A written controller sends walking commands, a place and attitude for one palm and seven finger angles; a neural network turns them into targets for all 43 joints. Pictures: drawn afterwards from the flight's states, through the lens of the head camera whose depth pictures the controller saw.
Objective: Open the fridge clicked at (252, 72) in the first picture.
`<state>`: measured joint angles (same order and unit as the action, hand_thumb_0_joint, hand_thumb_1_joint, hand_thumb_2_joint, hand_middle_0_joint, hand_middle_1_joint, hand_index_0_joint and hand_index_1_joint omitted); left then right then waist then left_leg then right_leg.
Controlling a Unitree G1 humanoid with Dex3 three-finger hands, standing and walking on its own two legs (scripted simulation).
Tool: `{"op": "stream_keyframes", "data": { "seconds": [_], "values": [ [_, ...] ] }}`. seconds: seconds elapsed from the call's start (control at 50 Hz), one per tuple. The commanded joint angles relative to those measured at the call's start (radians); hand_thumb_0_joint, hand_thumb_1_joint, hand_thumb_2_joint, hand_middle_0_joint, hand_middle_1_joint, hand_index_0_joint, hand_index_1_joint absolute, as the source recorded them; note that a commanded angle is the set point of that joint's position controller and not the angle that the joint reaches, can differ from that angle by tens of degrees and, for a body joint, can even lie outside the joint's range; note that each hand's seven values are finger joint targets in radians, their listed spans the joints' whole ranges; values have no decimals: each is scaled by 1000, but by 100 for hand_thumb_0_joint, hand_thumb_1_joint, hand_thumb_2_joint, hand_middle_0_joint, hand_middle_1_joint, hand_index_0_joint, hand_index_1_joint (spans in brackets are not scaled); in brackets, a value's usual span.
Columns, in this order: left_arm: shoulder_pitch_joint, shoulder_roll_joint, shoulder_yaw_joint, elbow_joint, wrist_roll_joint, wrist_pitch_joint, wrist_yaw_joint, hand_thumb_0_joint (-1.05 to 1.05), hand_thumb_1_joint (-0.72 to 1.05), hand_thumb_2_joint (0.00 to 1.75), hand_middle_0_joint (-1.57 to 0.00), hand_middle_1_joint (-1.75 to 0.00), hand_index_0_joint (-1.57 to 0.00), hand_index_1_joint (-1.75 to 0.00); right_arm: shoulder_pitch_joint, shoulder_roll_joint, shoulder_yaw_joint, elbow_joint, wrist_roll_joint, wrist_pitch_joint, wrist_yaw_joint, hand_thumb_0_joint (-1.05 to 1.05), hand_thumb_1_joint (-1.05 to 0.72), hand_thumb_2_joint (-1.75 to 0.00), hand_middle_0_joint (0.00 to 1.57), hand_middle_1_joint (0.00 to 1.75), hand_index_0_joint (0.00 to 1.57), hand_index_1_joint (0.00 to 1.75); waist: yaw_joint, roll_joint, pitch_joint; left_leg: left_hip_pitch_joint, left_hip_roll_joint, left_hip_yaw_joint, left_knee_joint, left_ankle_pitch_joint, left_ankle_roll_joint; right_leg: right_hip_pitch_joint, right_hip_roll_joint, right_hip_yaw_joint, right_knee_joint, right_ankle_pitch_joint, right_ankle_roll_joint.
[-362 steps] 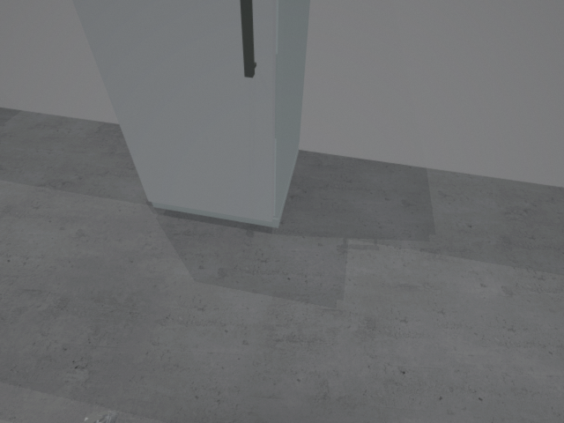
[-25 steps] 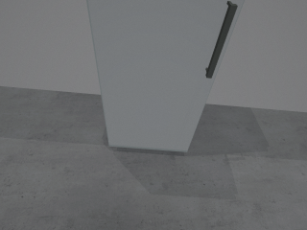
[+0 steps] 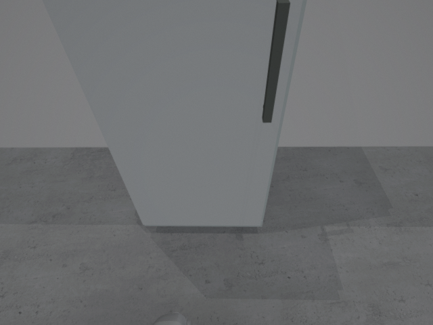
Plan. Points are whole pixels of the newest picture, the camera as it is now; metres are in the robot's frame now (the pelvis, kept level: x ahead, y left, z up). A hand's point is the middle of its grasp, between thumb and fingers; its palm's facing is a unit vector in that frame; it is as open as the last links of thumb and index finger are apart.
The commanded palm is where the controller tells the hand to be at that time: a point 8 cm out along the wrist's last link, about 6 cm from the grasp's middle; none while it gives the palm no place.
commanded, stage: take the last steps up to it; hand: right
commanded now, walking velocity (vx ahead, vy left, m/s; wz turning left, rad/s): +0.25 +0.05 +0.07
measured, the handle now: (272, 66) +0.67 -0.11 +0.16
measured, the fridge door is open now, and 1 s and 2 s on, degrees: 0 0 0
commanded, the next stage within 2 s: come to a stop and stand still in 0.20 s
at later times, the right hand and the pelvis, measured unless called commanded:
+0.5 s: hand (285, 294) +0.24 -0.14 -0.17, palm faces +0.02 +0.97 -0.23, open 7.2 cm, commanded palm none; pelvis +0.15 +0.04 -0.01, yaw +1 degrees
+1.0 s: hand out of the picture +0.14 -0.19 -0.18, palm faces +0.00 +0.98 -0.18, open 7.4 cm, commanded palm none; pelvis +0.13 +0.00 +0.00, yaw +2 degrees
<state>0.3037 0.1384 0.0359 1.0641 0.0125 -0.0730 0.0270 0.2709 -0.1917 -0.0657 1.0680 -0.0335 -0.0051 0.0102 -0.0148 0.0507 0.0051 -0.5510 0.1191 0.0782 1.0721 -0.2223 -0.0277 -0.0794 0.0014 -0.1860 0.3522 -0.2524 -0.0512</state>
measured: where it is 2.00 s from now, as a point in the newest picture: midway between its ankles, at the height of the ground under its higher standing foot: outside the picture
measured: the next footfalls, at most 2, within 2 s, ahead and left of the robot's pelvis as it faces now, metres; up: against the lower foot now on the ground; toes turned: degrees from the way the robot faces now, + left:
left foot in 0.28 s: +0.25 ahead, +0.14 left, +0.00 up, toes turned +9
right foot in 0.66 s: +0.23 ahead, -0.08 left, +0.00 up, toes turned -7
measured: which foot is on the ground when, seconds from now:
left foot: up 0.00-0.26, down 0.28-0.68, up 0.70-1.00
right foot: down 0.00-0.28, up 0.30-0.64, down 0.66-1.00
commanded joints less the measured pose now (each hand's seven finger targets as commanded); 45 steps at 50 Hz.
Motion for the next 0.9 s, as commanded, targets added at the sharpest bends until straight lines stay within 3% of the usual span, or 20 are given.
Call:
{"op": "stream_keyframes", "data": {
  "seconds": [0.0,0.14,0.18,0.22,0.24,0.26,0.28,0.32,0.34,0.38,0.46,0.54,0.62,0.64,0.66,0.68,0.7,0.74,0.8,0.88],
  "values": [
    [109,108,21,4,1,-15,4,0,90,90,-20,-30,-20,-30,-25,-10,0,-65,5,3,3,0,-90,-90,20,30,20,30,10,-129,136,-129,29,-39,-76,63,-9,10,-293,177,-196,315,-108],
    [191,120,28,53,19,3,5,0,90,90,-20,-30,-20,-30,-205,-1,10,-135,13,-12,2,0,-90,-90,20,30,20,30,62,-133,158,-13,-26,30,-384,15,33,78,-303,135,-85,556,-89],
    [178,136,28,56,18,9,7,0,90,90,-20,-30,-20,-30,-147,-7,8,-119,13,-19,1,0,-90,-90,20,30,20,30,29,-137,119,118,-72,64,-448,6,55,72,-295,112,11,697,-76],
    [161,139,27,56,5,9,4,0,90,90,-20,-30,-20,-30,58,-53,-5,-49,8,-40,-4,0,-90,-90,20,30,20,30,-60,-109,-9,427,-108,85,-570,135,74,7,-232,65,261,730,-24],
    [174,103,23,47,-5,7,-4,0,90,90,-20,-30,-20,-30,177,-133,-23,-13,2,-57,-15,0,-90,-90,20,30,20,30,-100,38,-109,676,60,-105,-571,339,137,-204,-162,28,513,462,18],
    [192,56,16,20,-15,6,-5,0,90,90,-20,-30,-20,-30,257,-213,-40,6,14,-58,-20,0,-90,-90,20,30,20,30,-92,183,-190,791,322,-430,-652,593,274,-389,-20,20,819,-297,56],
    [153,74,20,13,-16,17,0,0,90,90,-20,-30,-20,-30,207,-217,-37,-7,25,-54,-25,0,-90,-90,20,30,20,30,-90,77,-169,676,333,-420,-713,497,321,-406,-48,141,918,-349,41],
    [101,53,16,12,-4,39,0,0,90,90,-20,-30,-20,-30,17,-135,-10,-54,22,-47,-37,0,-90,-90,20,30,20,30,-27,28,-27,403,287,-337,-772,395,277,-390,-102,192,915,-253,55],
    [115,33,9,25,-1,52,2,0,90,90,-20,-30,-20,-30,-49,-93,1,-69,20,-44,-46,0,-90,-90,20,30,20,30,13,-39,-2,308,241,-232,-776,467,241,-330,-115,202,828,-209,64],
    [174,-2,-4,47,-6,83,3,0,90,90,-20,-30,-20,-30,-114,-78,13,-83,11,-36,-54,0,-90,-90,20,30,20,30,60,7,-26,209,194,-110,-755,541,207,-222,-104,180,646,-201,80],
    [105,19,12,-3,-3,108,-5,0,90,90,-20,-30,-20,-30,-64,-110,-8,-93,7,-5,-55,0,-90,-90,20,30,20,30,14,67,-25,241,183,-130,-735,431,216,-253,-50,136,535,-168,90],
    [36,57,25,-54,-3,108,-8,0,90,90,-20,-30,-20,-30,-69,-139,-19,-108,2,9,-55,0,-90,-90,20,30,20,30,11,102,-42,287,199,-156,-707,441,228,-260,-44,150,475,-172,92],
    [55,77,27,-56,-2,92,-8,0,90,90,-20,-30,-20,-30,-82,-129,-19,-116,12,26,-49,0,-90,-90,20,30,20,30,46,79,-40,179,125,-122,-615,170,132,-56,-48,137,145,50,77],
    [49,123,32,-68,3,82,-9,0,90,90,-20,-30,-20,-30,-60,-87,-10,-124,15,33,-44,0,-90,-90,20,30,20,30,40,-91,-30,110,34,-66,-514,-26,76,-39,-161,278,41,91,36],
    [11,197,39,-102,13,75,-6,0,90,90,-20,-30,-20,-30,-35,-37,-1,-136,24,38,-42,0,-90,-90,20,30,20,30,28,-315,10,107,-69,9,-374,-224,15,-155,-350,480,-94,196,-50],
    [-47,206,41,-116,15,74,4,0,90,90,-20,-30,-20,-30,-53,-66,-4,-129,14,52,-50,0,-90,-90,20,30,20,30,39,-324,33,155,-93,-62,-204,-334,8,-267,-391,536,-167,150,-84],
    [-90,198,33,-126,17,71,15,0,90,90,-20,-30,-20,-30,-45,-71,-9,-116,13,55,-47,0,-90,-90,20,30,20,30,17,-259,52,154,-87,-122,-120,-298,13,-288,-362,506,-166,112,-90],
    [-145,163,19,-129,12,62,20,0,90,90,-20,-30,-20,-30,15,-76,-10,-80,7,45,-34,0,-90,-90,20,30,20,30,-16,-161,28,120,-89,-130,-67,-211,5,-220,-302,406,-120,141,-90],
    [-117,167,20,-108,6,58,22,0,90,90,-20,-30,-20,-30,46,-64,-2,-54,13,42,-28,0,-90,-90,20,30,20,30,4,-164,-38,110,-80,-112,-95,-185,-19,-79,-284,334,-103,200,-91],
    [-44,177,30,-68,8,64,21,0,90,90,-20,-30,-20,-30,-1,-47,10,-55,12,43,-25,0,-90,-90,20,30,20,30,51,-177,-22,138,-64,-81,-231,-238,-24,-19,-300,361,-109,201,-103]
  ]
}}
